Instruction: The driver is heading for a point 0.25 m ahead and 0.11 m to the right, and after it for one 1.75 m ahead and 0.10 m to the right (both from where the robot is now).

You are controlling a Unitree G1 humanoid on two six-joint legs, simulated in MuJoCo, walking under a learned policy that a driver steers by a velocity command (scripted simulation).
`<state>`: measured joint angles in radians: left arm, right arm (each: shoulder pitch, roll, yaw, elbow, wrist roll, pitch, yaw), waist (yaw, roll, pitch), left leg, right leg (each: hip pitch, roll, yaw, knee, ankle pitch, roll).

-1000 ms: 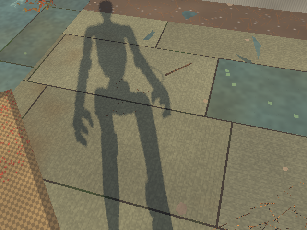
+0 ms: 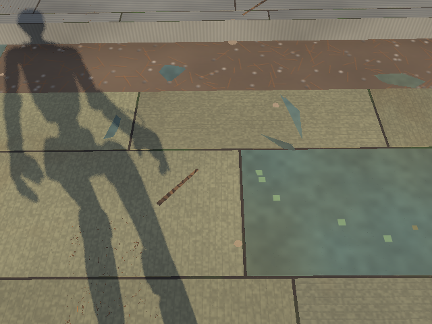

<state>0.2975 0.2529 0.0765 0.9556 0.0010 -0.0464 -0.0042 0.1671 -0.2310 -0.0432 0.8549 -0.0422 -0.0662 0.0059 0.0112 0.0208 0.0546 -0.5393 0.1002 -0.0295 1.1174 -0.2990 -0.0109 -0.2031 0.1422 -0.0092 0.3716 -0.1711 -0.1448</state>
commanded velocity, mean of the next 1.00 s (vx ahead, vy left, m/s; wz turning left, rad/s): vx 0.50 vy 0.00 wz -0.23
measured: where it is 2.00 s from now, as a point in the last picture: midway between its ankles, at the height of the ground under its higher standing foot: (265, 176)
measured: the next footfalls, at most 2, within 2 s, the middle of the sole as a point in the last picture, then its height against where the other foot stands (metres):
left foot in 0.34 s outside the picture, level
right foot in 0.86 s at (276, 285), level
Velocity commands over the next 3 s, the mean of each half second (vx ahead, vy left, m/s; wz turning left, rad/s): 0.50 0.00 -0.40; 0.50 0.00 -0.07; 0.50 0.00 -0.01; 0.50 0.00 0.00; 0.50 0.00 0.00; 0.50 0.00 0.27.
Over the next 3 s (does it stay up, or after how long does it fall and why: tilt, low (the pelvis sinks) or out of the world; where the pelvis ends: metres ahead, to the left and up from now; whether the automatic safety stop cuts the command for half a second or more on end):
stays up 1.58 -0.24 -0.01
